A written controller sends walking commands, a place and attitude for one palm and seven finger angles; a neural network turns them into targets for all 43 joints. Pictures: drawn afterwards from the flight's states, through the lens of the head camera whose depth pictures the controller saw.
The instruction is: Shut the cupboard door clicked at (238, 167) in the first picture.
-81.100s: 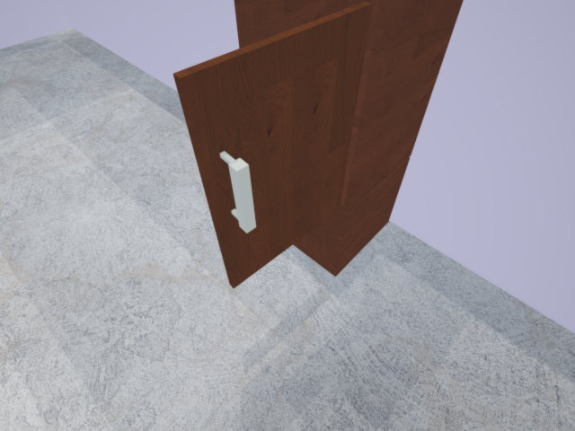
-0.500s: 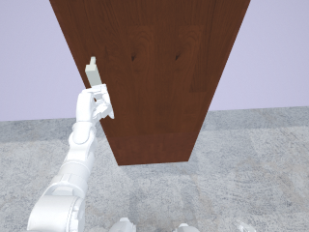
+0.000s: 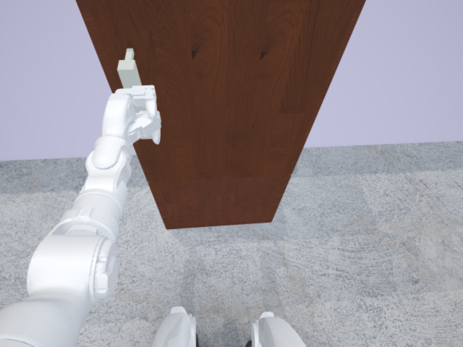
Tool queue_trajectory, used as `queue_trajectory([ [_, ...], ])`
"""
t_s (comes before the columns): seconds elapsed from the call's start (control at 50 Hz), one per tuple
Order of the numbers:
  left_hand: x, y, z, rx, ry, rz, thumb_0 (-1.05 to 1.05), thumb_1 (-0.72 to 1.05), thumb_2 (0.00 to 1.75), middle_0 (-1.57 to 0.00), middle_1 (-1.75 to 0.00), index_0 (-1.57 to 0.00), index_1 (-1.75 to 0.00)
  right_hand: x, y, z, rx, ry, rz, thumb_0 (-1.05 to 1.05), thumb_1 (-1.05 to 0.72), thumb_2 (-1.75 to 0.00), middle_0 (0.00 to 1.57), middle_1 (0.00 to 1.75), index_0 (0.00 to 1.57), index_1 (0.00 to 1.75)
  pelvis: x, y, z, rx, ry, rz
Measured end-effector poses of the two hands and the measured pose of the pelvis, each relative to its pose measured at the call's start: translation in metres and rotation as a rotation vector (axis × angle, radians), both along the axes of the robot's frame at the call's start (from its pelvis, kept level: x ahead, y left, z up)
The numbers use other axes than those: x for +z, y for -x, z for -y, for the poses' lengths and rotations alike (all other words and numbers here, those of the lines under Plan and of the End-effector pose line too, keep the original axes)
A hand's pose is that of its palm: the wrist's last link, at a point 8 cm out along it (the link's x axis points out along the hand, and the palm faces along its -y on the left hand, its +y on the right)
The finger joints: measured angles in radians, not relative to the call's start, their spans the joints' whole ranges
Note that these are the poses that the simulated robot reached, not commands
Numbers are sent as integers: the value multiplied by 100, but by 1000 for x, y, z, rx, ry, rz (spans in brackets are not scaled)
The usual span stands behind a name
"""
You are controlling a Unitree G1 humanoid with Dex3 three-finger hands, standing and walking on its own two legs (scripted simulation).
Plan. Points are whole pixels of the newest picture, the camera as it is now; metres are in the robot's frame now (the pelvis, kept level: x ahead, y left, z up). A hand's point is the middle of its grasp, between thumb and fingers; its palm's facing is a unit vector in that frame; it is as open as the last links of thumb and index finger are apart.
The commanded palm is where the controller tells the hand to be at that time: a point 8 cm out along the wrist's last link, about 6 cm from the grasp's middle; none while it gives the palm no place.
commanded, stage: pull the fist back off the door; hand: left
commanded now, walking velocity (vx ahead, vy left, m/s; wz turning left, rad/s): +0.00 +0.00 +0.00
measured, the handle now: (139, 96) +0.55 +0.15 +0.09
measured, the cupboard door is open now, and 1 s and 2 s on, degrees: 0 0 0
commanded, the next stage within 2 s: draw the hand back to the body in 0.94 s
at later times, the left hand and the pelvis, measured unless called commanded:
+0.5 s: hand (164, 119) +0.48 +0.10 +0.10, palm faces +0.04 -1.00 -0.01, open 3.1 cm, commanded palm +0.46 +0.14 +0.09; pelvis -0.02 +0.01 -0.01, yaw -4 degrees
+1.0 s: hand (166, 149) +0.42 +0.09 +0.09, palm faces +0.02 -1.00 -0.01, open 3.1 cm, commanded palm +0.40 +0.14 +0.09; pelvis +0.05 +0.00 +0.02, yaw -4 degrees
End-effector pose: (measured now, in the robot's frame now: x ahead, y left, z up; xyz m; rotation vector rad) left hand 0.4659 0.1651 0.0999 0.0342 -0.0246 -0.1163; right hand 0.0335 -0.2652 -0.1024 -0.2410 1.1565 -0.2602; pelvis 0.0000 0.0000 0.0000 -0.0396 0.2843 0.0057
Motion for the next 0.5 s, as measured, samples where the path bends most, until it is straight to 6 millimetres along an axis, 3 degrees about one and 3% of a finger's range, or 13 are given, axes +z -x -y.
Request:
queue_trajectory([
  [0.1, 0, 0, 0, -3, 3, -6, 2, 90, 90, -141, -150, -136, -150, 0, 18, 1, -7, 23, 14, 1, -90, -90, 20, 30, 21, 30, -5, 12, -3, -8, 5, -4],
  [0.26, -1, 4, 11, 191, 29, 2, 2, 90, 90, -142, -150, -138, -150, -4, 40, -9, -7, 5, 24, 1, -90, -90, 20, 30, 21, 30, -9, 25, -7, -35, 3, -9],
  [0.5, -2, 6, 14, 154, 22, 7, 2, 90, 90, -135, -150, -132, -150, -8, 62, -22, -49, -36, -12, 1, -90, -90, 20, 30, 21, 30, -8, 24, -13, -66, 3, 3],
])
